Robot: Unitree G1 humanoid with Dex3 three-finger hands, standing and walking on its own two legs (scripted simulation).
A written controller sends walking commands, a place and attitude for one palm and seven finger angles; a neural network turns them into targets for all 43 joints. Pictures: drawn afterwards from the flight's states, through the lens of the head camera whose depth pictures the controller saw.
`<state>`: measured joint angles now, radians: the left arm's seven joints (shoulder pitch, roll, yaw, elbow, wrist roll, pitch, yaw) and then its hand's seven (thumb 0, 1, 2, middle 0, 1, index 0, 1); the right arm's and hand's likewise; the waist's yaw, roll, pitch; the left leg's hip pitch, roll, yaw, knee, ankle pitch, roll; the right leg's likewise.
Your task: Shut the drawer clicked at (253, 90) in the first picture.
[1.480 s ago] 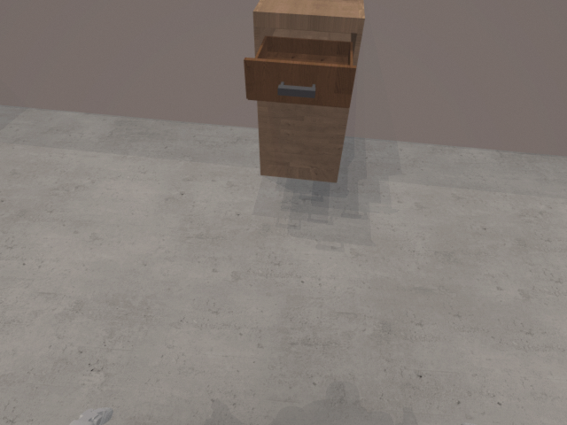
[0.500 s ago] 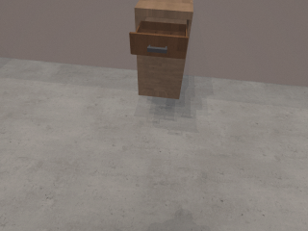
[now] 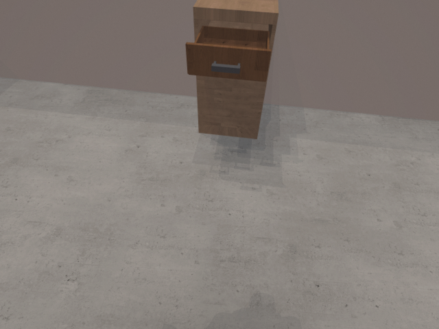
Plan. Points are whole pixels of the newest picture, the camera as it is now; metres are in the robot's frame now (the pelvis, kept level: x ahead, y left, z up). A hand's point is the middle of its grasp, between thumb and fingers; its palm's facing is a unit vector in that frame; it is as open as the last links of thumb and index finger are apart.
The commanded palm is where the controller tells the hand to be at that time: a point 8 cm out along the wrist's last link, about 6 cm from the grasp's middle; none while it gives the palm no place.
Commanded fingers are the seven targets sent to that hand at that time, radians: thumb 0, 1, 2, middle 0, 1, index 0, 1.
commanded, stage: walk to a spot facing it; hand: left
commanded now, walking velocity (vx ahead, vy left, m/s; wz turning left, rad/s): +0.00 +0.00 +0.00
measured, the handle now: (226, 66) +1.16 +0.04 -0.09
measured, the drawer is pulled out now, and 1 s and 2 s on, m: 0.30 0.30 0.30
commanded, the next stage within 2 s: turn to face it in 1.44 s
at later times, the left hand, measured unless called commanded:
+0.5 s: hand out of the picture +0.10 +0.17 -0.18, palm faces -0.13 -0.98 -0.17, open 7.4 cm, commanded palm none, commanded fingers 0.00 0.90 0.90 -0.20 -0.30 -0.20 -0.30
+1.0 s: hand (178, 292) +0.24 +0.11 -0.19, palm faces -0.03 -0.99 -0.11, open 7.4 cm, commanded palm none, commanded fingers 0.00 0.90 0.90 -0.20 -0.30 -0.20 -0.30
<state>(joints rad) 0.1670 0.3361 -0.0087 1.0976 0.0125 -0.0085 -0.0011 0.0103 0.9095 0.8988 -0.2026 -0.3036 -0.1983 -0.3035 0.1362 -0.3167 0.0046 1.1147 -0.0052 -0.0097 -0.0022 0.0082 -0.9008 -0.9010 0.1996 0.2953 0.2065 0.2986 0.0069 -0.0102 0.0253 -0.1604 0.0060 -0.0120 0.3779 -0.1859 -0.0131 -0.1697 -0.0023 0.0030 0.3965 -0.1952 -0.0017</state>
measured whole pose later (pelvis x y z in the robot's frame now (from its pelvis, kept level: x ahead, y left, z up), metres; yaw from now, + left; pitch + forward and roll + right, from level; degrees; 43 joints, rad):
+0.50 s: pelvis +0.09 -0.02 -0.01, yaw -8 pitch -1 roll +1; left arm 0.32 0.19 0.03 1.09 0.02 0.01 -0.03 0.01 0.91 0.90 -0.20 -0.30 -0.20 -0.30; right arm 0.41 -0.16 -0.02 1.13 -0.02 -0.06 -0.02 0.01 -0.90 -0.90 0.20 0.30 0.21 0.30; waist -0.02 -0.02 0.03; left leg -0.04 0.05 0.12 0.44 -0.38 -0.03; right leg -0.42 -0.04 -0.06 0.86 -0.43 -0.03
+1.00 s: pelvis +0.28 -0.04 -0.01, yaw -8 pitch -1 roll -3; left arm 0.42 0.13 0.03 1.12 0.03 -0.08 0.01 0.01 0.91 0.90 -0.20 -0.30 -0.20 -0.30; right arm 0.12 -0.15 -0.06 1.00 -0.02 -0.04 0.03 0.01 -0.91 -0.90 0.19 0.29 0.20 0.30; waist 0.05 -0.01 0.02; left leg -0.51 0.12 0.11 0.71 -0.20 0.00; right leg 0.01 0.01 -0.12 0.36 -0.35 0.00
